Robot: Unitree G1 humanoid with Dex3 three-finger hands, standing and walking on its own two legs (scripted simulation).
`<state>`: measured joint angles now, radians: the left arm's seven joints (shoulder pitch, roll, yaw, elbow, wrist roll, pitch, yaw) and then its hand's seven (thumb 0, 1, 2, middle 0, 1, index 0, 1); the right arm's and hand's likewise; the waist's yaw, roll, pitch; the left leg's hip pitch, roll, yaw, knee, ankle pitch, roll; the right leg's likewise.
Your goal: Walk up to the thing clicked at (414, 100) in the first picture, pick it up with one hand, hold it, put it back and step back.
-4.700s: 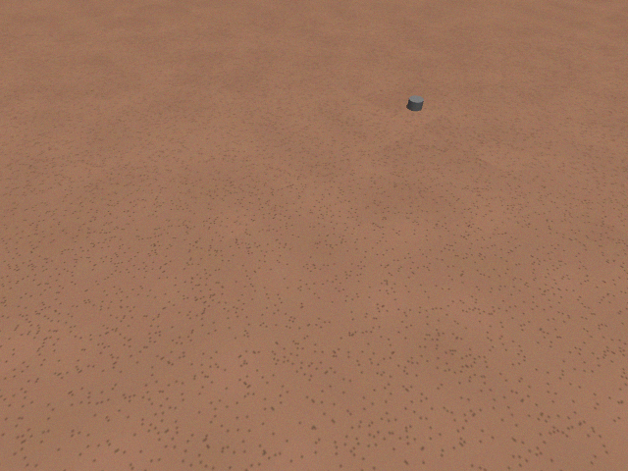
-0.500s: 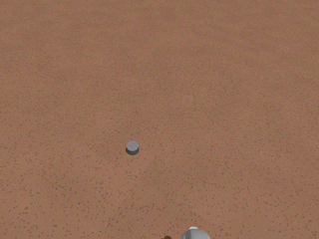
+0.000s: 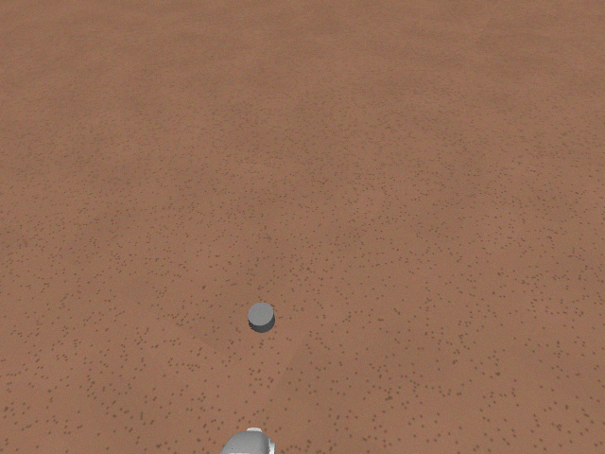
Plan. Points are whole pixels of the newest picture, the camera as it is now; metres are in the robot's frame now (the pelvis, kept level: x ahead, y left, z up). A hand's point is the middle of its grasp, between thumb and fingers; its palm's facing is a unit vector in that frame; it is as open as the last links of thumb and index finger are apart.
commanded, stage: walk up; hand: left
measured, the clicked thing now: (261, 317) +0.68 +0.22 -0.74
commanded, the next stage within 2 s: none
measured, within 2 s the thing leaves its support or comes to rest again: neither
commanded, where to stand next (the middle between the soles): +0.29 +0.01 m, yaw -1 degrees
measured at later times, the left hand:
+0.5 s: hand (123, 418) +0.20 +0.31 -0.15, palm faces -0.10 -0.93 -0.35, open 7.4 cm
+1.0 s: hand (160, 362) +0.30 +0.29 -0.16, palm faces +0.00 -0.94 -0.35, open 7.4 cm
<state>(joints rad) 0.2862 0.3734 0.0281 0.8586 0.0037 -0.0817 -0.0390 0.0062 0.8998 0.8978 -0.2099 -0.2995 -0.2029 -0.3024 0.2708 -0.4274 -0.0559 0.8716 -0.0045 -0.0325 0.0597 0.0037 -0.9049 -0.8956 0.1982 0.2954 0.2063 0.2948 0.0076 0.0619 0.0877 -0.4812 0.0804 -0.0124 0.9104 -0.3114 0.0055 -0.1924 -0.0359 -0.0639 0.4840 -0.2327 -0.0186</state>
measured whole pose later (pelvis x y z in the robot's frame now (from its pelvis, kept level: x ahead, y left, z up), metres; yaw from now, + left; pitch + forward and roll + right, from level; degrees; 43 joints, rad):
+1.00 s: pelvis +0.20 +0.03 -0.02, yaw +0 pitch -4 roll +1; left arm 0.16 0.38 0.01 0.94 -0.01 0.00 -0.01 0.01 0.90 0.90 -0.21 -0.30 -0.20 -0.30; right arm 0.21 -0.38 -0.02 1.00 -0.01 -0.02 0.01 0.00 -0.90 -0.90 0.20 0.30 0.21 0.29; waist 0.01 -0.03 0.09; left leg -0.32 0.02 0.02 0.64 -0.26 -0.01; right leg -0.34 -0.07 -0.04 0.69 -0.33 0.00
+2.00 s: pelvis +0.24 +0.02 +0.01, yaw +2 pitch -2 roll +0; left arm 0.05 0.34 0.02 1.17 0.01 -0.01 -0.02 0.01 0.90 0.90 -0.21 -0.30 -0.20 -0.30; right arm 0.11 -0.35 0.01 1.18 0.00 -0.01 0.01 0.00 -0.90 -0.90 0.20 0.30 0.21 0.29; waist -0.01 0.00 0.05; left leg -0.16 0.03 -0.01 0.35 -0.16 -0.03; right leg -0.13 -0.04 -0.08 0.33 -0.16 0.02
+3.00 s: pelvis +0.25 +0.02 +0.01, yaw +1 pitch -2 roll +0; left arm 0.10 0.35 0.00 1.14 0.01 -0.01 -0.01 0.01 0.90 0.90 -0.21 -0.30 -0.20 -0.30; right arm 0.09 -0.35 0.01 1.15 -0.01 -0.01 0.01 0.00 -0.90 -0.90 0.20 0.30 0.21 0.29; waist 0.00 0.01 0.04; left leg -0.12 0.04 -0.01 0.32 -0.16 -0.03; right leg -0.10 -0.04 -0.08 0.33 -0.18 0.01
